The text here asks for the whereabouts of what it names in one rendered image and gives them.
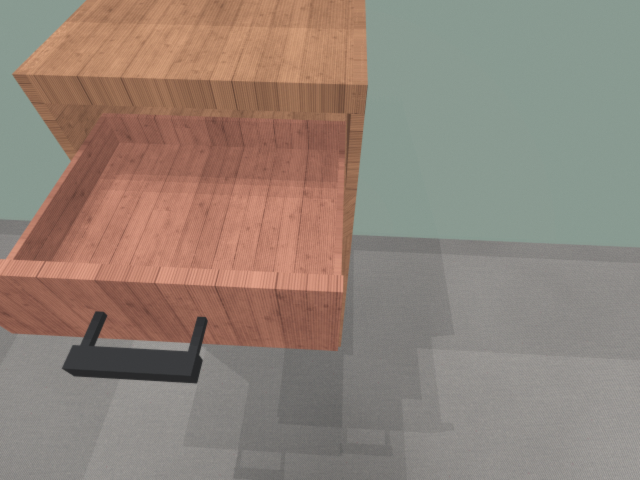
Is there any handle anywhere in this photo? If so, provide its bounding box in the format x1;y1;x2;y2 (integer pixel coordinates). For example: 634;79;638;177
62;311;208;383

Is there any cabinet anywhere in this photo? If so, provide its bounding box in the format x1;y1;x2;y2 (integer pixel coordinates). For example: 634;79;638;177
12;0;368;347

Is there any drawer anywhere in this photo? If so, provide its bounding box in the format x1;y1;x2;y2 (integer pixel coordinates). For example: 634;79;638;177
0;113;346;351

